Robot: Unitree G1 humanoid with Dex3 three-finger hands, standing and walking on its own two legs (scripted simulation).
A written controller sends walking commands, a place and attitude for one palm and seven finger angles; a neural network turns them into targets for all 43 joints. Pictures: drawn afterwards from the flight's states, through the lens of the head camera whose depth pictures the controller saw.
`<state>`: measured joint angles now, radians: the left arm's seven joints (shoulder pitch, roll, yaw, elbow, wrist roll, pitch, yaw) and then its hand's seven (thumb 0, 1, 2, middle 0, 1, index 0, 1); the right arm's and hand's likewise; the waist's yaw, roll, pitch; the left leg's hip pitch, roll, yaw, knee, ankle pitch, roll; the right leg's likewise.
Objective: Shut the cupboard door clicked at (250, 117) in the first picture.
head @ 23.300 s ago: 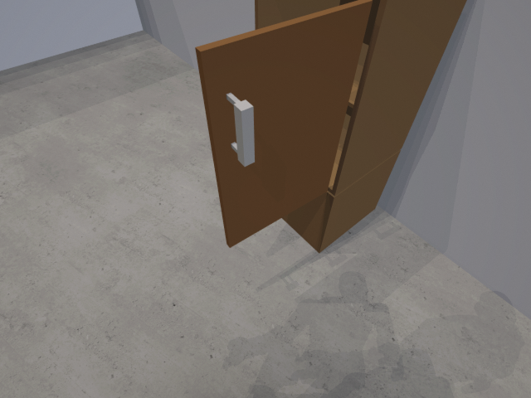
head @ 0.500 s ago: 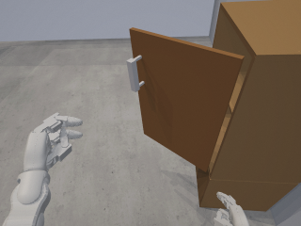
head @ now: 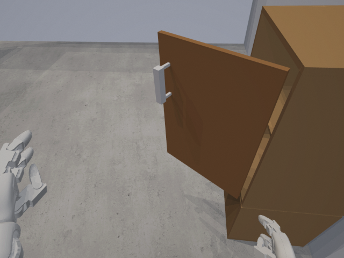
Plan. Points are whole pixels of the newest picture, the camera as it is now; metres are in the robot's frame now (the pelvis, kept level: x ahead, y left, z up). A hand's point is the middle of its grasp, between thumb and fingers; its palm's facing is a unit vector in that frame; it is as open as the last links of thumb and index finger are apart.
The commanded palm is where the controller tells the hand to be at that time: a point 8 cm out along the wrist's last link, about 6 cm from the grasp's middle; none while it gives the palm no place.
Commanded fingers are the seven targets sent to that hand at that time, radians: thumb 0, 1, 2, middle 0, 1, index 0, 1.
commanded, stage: draw the hand back to the body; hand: left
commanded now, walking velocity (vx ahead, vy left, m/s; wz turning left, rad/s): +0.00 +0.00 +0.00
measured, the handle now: (164, 83) +0.64 +0.11 +0.09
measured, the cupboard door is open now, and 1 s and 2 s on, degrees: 55 55 55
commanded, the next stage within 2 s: step back with the hand held close in 0.12 s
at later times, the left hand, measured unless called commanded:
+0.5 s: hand (46, 180) +0.20 +0.27 +0.14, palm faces +0.36 -0.80 -0.48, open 7.4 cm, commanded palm +0.15 +0.31 +0.17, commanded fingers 0.00 0.90 0.90 -0.20 -0.30 -0.20 -0.30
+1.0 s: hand out of the picture +0.11 +0.30 +0.15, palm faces +0.47 -0.76 -0.45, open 7.4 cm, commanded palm +0.05 +0.33 +0.17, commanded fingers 0.00 0.90 0.90 -0.20 -0.30 -0.20 -0.30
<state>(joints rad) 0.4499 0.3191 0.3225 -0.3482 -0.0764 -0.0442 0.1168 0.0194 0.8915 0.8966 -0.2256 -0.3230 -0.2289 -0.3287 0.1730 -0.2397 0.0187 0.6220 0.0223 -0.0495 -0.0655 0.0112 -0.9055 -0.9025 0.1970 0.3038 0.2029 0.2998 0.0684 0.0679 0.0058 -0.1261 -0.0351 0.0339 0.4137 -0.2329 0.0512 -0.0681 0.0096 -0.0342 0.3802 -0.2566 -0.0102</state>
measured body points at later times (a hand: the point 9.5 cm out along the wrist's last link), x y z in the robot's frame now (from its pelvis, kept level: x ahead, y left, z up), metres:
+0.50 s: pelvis +0.00 +0.01 -0.01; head +0.00 -0.01 +0.44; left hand +0.18 +0.31 +0.17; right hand +0.17 -0.24 -0.10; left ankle +0.00 +0.08 -0.74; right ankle -0.03 -0.11 -0.74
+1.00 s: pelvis -0.09 +0.03 -0.02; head -0.08 +0.04 +0.43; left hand +0.08 +0.34 +0.17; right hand +0.08 -0.21 -0.10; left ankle +0.00 +0.08 -0.74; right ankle -0.07 -0.12 -0.74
